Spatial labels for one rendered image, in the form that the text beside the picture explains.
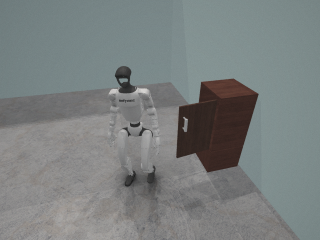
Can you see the robot left upper arm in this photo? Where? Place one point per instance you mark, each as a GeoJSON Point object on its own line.
{"type": "Point", "coordinates": [145, 94]}

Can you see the right robot forearm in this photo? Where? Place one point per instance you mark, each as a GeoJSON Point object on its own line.
{"type": "Point", "coordinates": [112, 121]}

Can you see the robot left shin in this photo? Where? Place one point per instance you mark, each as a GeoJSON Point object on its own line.
{"type": "Point", "coordinates": [150, 168]}

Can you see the right robot hand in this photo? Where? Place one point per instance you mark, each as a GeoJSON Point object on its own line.
{"type": "Point", "coordinates": [111, 137]}

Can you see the cupboard door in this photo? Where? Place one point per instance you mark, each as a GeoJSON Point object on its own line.
{"type": "Point", "coordinates": [199, 127]}

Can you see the left robot forearm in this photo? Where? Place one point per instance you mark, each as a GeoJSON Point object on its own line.
{"type": "Point", "coordinates": [154, 124]}

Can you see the handle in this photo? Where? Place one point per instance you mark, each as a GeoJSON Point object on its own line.
{"type": "Point", "coordinates": [185, 124]}

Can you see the left robot hand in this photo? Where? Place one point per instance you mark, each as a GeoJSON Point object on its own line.
{"type": "Point", "coordinates": [157, 142]}

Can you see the robot head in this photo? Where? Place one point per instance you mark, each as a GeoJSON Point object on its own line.
{"type": "Point", "coordinates": [124, 72]}

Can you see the robot right upper arm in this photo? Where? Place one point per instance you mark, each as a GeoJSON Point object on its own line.
{"type": "Point", "coordinates": [112, 98]}

